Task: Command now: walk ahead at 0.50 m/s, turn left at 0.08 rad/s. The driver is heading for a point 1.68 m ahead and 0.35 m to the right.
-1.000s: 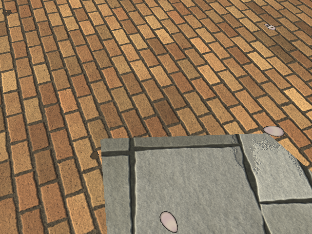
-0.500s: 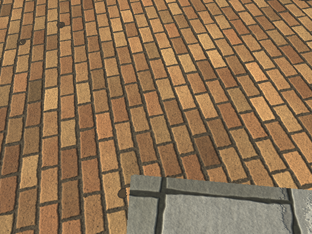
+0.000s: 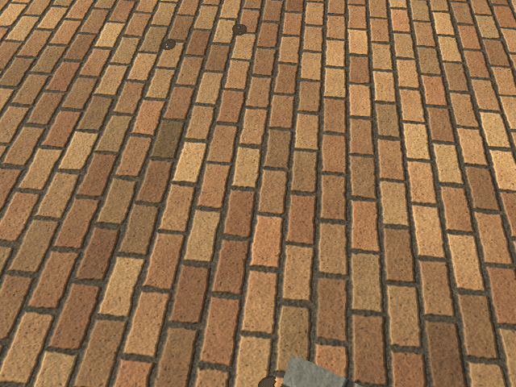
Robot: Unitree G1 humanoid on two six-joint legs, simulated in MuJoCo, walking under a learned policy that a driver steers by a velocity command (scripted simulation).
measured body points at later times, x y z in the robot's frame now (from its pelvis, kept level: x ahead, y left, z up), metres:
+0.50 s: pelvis +0.26 -0.06 -0.01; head +0.30 -0.06 +0.43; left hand +0.46 +0.17 -0.13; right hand +0.22 -0.31 -0.15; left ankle +0.11 +0.08 -0.63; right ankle +0.32 -0.11 -0.73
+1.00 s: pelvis +0.55 -0.09 -0.01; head +0.58 -0.09 +0.44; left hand +0.64 +0.17 -0.15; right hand +0.62 -0.39 -0.11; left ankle +0.67 -0.05 -0.73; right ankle +0.34 -0.12 -0.69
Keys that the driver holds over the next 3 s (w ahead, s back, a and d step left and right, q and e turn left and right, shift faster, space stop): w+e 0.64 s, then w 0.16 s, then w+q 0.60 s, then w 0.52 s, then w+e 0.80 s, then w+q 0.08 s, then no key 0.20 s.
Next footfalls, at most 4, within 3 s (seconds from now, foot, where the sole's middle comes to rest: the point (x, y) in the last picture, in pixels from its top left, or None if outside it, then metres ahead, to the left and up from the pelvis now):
0.42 right None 0.36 -0.12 -0.77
0.96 left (297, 297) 0.71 -0.07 -0.77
1.50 right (368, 225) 0.96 -0.29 -0.77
2.02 left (304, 159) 1.23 -0.10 -0.77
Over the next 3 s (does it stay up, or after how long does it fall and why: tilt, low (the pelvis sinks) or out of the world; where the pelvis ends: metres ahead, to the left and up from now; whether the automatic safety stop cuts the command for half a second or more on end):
stays up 1.53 -0.32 0.01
